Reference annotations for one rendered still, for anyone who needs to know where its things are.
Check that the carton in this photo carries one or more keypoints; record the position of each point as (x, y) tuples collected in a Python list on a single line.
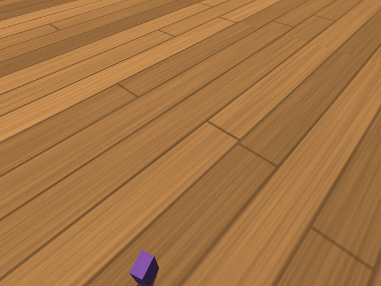
[(144, 269)]

